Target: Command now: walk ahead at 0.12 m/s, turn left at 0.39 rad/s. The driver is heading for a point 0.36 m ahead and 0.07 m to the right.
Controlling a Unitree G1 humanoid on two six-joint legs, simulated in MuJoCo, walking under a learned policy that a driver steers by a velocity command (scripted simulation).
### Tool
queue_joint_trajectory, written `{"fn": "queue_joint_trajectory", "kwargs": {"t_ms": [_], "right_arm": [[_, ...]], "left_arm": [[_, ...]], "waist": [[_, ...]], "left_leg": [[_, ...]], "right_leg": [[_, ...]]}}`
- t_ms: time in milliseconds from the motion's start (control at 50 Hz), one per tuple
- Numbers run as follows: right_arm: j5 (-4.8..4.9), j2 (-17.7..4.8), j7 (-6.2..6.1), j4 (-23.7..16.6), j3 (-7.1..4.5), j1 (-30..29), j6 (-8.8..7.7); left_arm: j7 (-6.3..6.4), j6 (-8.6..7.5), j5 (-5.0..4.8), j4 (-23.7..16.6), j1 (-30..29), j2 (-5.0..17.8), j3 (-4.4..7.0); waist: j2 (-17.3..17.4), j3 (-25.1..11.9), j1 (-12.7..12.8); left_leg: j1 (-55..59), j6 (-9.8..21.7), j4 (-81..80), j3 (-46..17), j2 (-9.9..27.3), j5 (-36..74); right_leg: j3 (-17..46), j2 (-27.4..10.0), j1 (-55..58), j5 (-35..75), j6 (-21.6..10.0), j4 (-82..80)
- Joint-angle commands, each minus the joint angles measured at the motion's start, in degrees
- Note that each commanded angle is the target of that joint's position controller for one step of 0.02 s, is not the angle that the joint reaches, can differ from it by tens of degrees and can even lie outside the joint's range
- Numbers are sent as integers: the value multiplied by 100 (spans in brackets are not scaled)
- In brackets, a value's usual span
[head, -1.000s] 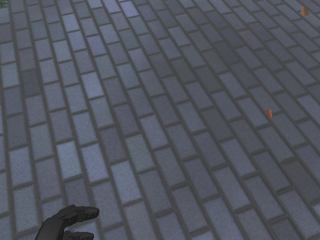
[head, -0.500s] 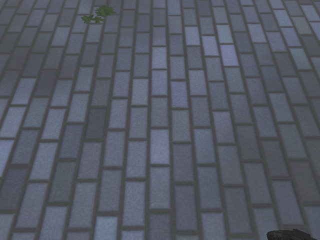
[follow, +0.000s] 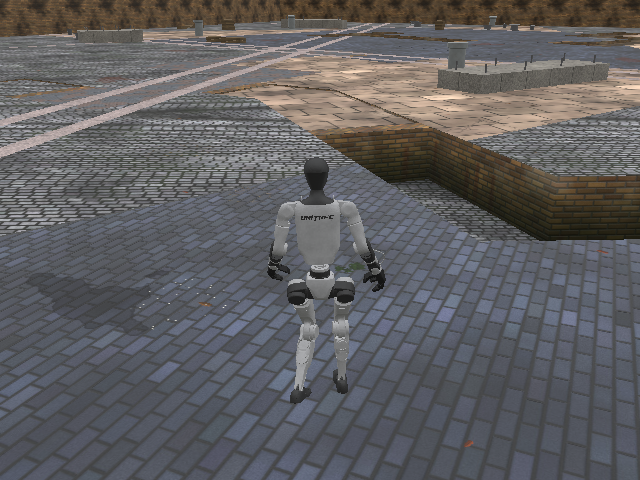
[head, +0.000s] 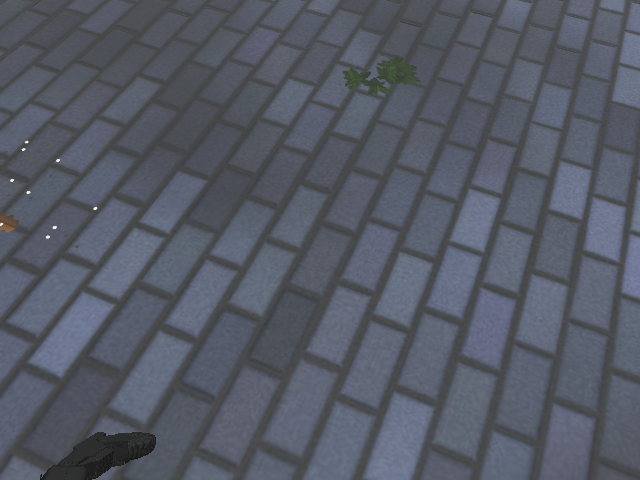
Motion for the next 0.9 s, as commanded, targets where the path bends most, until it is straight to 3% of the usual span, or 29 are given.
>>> {"fn": "queue_joint_trajectory", "kwargs": {"t_ms": [20, 40, 60, 100, 160, 220, 240, 260, 280, 300, 320, 340, 360, 400, 420, 440, 480, 540, 580, 640, 680, 720, 740, 760, 780, 800, 840, 860, 900], "right_arm": [[-47, -665, -26, -403, -94, 167, 131], [-21, -466, 1, -424, -22, 187, 147], [-16, -256, 11, -415, 52, 252, 127], [-48, -13, 1, -357, 143, 310, 47], [-50, -112, 23, -273, 145, 191, 45], [-94, -157, 90, -186, 88, 263, 73], [-158, -208, 104, -223, 70, 201, 75], [-263, -413, 90, -310, 45, 228, 62], [-394, -663, 87, -262, 4, 108, 47], [-437, -396, 111, -314, 66, -133, -17], [-405, -201, 109, -346, 133, -505, -97], [-327, -146, 96, -315, 143, -639, -155], [-253, -79, 94, -263, 163, -613, -206], [-212, 26, 108, -105, 209, -326, -260], [-216, 81, 113, -40, 215, -90, -297], [-184, -162, 75, -39, 126, 92, -283], [-133, -628, -25, -8, -71, 230, -209], [-148, -553, -159, -115, -135, 165, -129], [-139, -472, -194, -179, -148, 69, -158], [-47, -606, -174, -278, -248, -424, -117], [-26, -665, -150, -269, -295, -404, -64], [67, -602, -133, -224, -296, -358, -61], [47, -436, -96, -118, -271, -13, -98], [-258, -55, -70, -424, -154, -85, -121], [-251, -194, -63, -624, -137, -630, -201], [-121, -394, -60, -598, -181, -761, -231], [-150, -434, -134, -439, -204, -755, -237], [-164, -506, -151, -419, -237, -709, -222], [-133, -369, -85, -356, -213, -665, -225]], "left_arm": [[36, 159, -62, -453, 346, 611, 104], [22, 226, -69, -370, 280, 664, 101], [-2, 270, -54, -319, 261, 696, 121], [-32, 349, -89, -220, 296, 770, 180], [-39, 418, -156, -62, 568, 849, 246], [-30, 476, -180, -8, 641, 791, 220], [-28, 469, -176, 95, 890, 695, 189], [-44, 435, -114, 143, 1039, 560, 146], [-72, 368, -96, -2, 1065, 307, 93], [-50, 336, -84, -23, 740, 488, 149], [-43, 338, -101, 47, 728, 583, 208], [-27, 353, -46, 187, 861, 473, 205], [-15, 368, 3, 255, 959, 425, 203], [-23, 349, -4, 254, 994, 322, 160], [-27, 349, -39, 254, 997, 414, 158], [-28, 368, -122, 259, 980, 742, 253], [-47, 397, -249, 125, 832, 793, 299], [-100, 474, -247, -68, 791, 689, 323], [-137, 564, -263, -161, 740, 621, 338], [-210, 673, -317, -201, 820, 509, 280], [-299, 690, -358, -253, 876, 620, 324], [-328, 697, -357, -184, 1231, 705, 419], [-257, 679, -298, -152, 1478, 948, 545], [-147, 618, -230, -365, 1591, 1927, 763], [-233, 482, 10, -490, 1800, 1857, 673], [-270, 376, 29, -510, 1601, 1660, 619], [-147, 400, -264, -548, 1032, 1385, 559], [-83, 469, -336, -610, 801, 1311, 516], [3, 554, -292, -678, 749, 1283, 509]], "waist": [[115, -1365, 180], [-32, -991, 25], [-227, -898, -30], [-593, -1127, -16], [-974, -1381, 154], [-1005, -1085, 42], [-904, -955, 57], [-452, -871, 78], [887, -863, 316], [1080, -615, 148], [888, -347, 300], [816, -296, 394], [832, -279, 385], [685, -237, 406], [579, -329, 297], [350, -200, 149], [492, -110, 84], [947, -355, -3], [594, -424, 10], [597, -547, 136], [734, -701, 115], [574, -837, 306], [-84, -867, 355], [-1983, -787, 189], [-1797, -1526, 572], [-994, -1390, 548], [-236, -1019, 265], [-296, -991, 131], [-428, -1040, 73]], "left_leg": [[-1297, -311, 811, 111, 622, 362], [-895, -273, 98, 312, 737, 416], [-518, -264, -605, 619, 742, 470], [156, -277, -1800, 974, 794, 468], [647, -163, -2959, 908, 971, 1142], [1465, 213, -4398, 1073, 899, 1990], [1798, 391, -4726, 1030, 945, 2025], [2144, 664, -5042, 369, 1545, 1953], [1486, 1201, -5513, -578, 2409, 1533], [505, 1480, -6084, -1031, 2647, 608], [118, 1283, -6092, -792, 2368, 199], [15, 1047, -5937, -450, 2080, 220], [45, 910, -5811, -257, 1933, 406], [172, 691, -5520, -65, 1706, 1031], [366, 592, -5393, 47, 1598, 1224], [603, 583, -5403, 195, 1511, 1284], [1045, 841, -5341, 65, 1887, 1815], [1469, 1603, -5318, -541, 2993, 3723], [1799, 1817, -5258, -537, 3324, 4691], [1636, 1405, -5096, 390, 2927, 4877], [1648, 1216, -4877, 843, 2782, 4804], [1449, 871, -4187, 1312, 2621, 4264], [930, 477, -3135, 1753, 2244, 3391], [-1159, -192, -1146, 1970, 1329, 86], [-1783, -211, -85, 753, 778, -844], [-1920, -115, 200, 454, 934, -470], [-1937, -55, -310, 401, 1139, 533], [-1631, -79, -664, 384, 1171, 822], [-1353, -161, -986, 444, 962, 1226]], "right_leg": [[2249, -1974, 2348, 1357, -1430, -606], [1828, -1661, 1637, 1118, -1234, -818], [1450, -1382, 1263, 1225, -1130, -976], [1051, -1232, 1154, 1849, -1179, -1049], [1221, -1488, 1453, 1085, -1294, -1043], [1228, -1419, 847, -1046, -1042, -1084], [1123, -1280, 477, -1784, -757, -1054], [837, -1051, -40, -2368, -376, -639], [-73, -403, -17, -2301, -23, 52], [-41, -520, 590, -2077, 151, 470], [40, -582, 965, -1621, 176, 578], [-50, -543, 1209, -1244, 219, 499], [-68, -546, 1345, -1012, 257, 384], [17, -676, 1628, -508, 252, -68], [96, -739, 1667, -305, 221, -104], [116, -606, 1155, -549, 117, 28], [29, -465, 444, -654, 34, 489], [-243, -579, -313, -2384, 132, 2073], [-112, -885, -844, -2960, 205, 3002], [-374, -1022, -300, -2324, 212, 2398], [-748, -799, 222, -1907, 142, 1716], [-1005, -471, 1049, -1018, -68, 585], [-480, -439, 1750, -48, -333, -130], [2351, -2087, 2843, 2570, -1244, -481], [3592, -2738, 3080, 2830, -2260, -820], [3135, -2557, 3041, 2299, -2127, -815], [2270, -1919, 2685, 1588, -1459, -679], [2040, -1703, 2357, 1373, -1299, -728], [1941, -1457, 2225, 1361, -1196, -765]]}}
